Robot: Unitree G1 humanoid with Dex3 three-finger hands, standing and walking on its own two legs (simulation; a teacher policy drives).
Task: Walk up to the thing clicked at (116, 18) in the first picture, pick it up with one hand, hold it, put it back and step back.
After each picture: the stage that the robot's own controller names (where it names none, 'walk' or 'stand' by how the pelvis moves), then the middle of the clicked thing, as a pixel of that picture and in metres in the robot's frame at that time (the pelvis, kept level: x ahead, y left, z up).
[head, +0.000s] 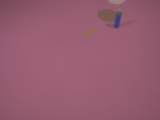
stand; (117, 18) +1.80 -0.50 -0.65
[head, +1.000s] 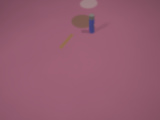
walk; (91, 23) +1.72 -0.04 -0.63
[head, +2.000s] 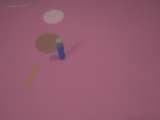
walk; (60, 49) +1.17 +0.26 -0.65
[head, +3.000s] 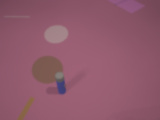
walk; (60, 83) +0.74 +0.22 -0.64
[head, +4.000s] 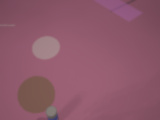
stand; (53, 117) +0.44 +0.19 -0.63
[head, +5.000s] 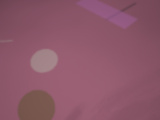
stand; out of the picture +0.39 +0.21 -0.66
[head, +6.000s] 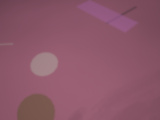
stand; out of the picture +0.37 +0.21 -0.66
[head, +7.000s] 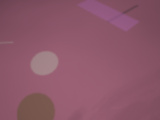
stand; out of the picture +0.36 +0.22 -0.66
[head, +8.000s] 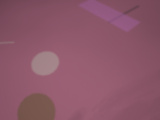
stand; out of the picture +0.36 +0.21 -0.66
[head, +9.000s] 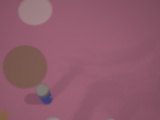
go down; (44, 95) +0.41 +0.20 -0.50
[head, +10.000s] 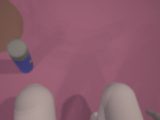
go down; (22, 58) +0.45 +0.25 -0.27
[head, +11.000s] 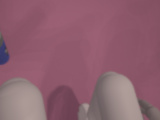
close in; out of the picture +0.44 +0.27 -0.21
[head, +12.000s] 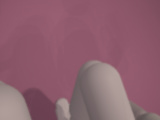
close; out of the picture +0.42 +0.30 -0.15
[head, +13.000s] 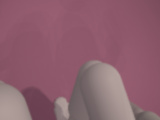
lift; out of the picture +0.40 +0.30 -0.16
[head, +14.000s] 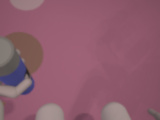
lift; (13, 72) +0.34 +0.21 +0.03
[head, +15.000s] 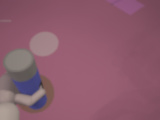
hold; (29, 84) +0.32 +0.18 +0.05
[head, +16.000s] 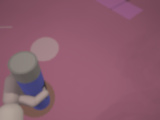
hold; (33, 85) +0.32 +0.17 +0.04
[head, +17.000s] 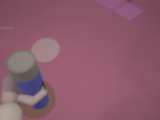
hold; (32, 84) +0.33 +0.17 +0.04
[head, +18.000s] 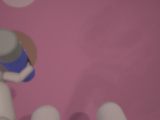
crouch; (16, 61) +0.40 +0.20 -0.03
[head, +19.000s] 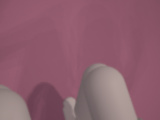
lower; out of the picture +0.44 +0.31 -0.15
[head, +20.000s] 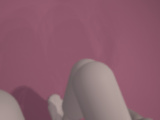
lower; out of the picture +0.43 +0.33 -0.16
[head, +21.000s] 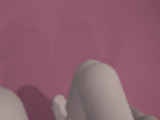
lower; out of the picture +0.43 +0.32 -0.16
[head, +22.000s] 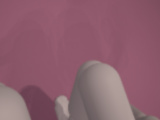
lower; out of the picture +0.41 +0.31 -0.16
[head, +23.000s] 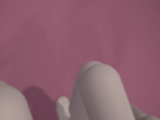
rest; out of the picture +0.41 +0.31 -0.15
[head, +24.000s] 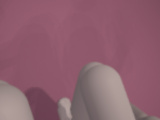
open; out of the picture +0.41 +0.31 -0.16
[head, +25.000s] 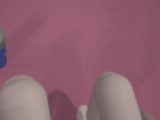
stand; out of the picture +0.42 +0.28 -0.20
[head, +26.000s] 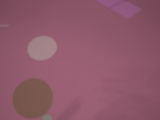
stand; out of the picture +0.38 +0.19 -0.57
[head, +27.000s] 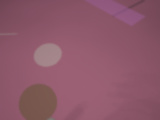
stand; out of the picture +0.39 +0.20 -0.60
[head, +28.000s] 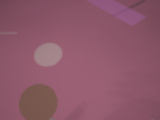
stand; out of the picture +0.38 +0.19 -0.60
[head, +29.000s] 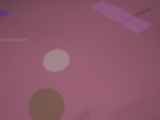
stand; out of the picture +0.40 +0.18 -0.65
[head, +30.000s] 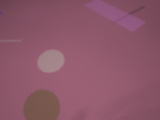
stand; out of the picture +0.38 +0.20 -0.66
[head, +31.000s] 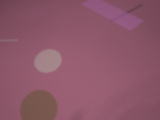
stand; out of the picture +0.36 +0.22 -0.66
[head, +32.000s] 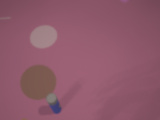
walk; (54, 104) +0.48 +0.23 -0.63
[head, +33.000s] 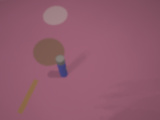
walk; (62, 67) +0.79 +0.20 -0.63
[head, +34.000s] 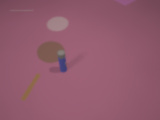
stand; (62, 61) +1.03 +0.20 -0.64
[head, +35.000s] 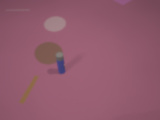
stand; (60, 63) +1.00 +0.19 -0.66
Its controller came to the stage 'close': yes
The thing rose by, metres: 0.68
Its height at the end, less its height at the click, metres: +0.00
